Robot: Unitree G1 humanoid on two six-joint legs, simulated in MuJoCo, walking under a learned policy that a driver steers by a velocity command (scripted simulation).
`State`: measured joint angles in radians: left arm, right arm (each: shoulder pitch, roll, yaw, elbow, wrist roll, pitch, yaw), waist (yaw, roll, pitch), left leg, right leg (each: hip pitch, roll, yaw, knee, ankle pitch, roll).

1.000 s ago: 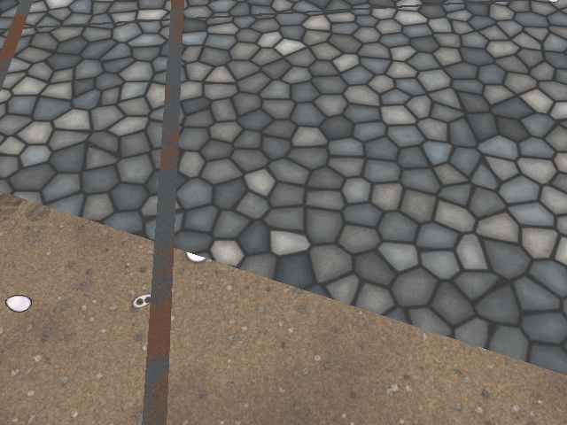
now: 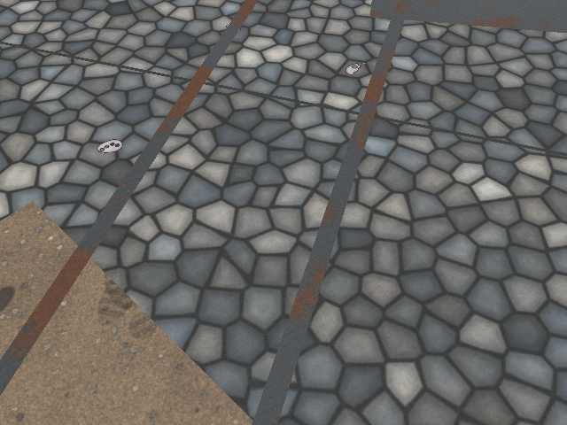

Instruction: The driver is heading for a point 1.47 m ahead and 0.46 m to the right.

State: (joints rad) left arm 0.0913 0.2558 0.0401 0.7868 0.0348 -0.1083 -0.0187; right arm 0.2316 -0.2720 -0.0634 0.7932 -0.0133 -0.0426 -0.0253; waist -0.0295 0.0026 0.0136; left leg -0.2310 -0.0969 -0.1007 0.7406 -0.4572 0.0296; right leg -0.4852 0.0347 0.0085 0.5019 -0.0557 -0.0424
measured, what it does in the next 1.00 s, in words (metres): steps on the spot, turning right: left foot, then right foot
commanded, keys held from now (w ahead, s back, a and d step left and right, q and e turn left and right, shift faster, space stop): e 0.86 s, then no key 0.14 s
